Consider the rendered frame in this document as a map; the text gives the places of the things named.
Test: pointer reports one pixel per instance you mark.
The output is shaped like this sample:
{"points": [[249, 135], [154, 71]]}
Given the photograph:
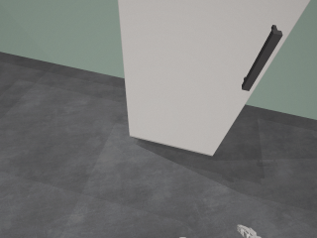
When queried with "robot right hand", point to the robot right hand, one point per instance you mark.
{"points": [[247, 232]]}

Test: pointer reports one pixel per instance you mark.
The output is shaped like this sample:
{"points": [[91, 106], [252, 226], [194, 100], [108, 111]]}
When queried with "handle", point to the handle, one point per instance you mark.
{"points": [[263, 56]]}

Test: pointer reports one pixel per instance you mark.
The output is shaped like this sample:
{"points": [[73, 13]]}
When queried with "fridge door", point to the fridge door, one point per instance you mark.
{"points": [[185, 62]]}

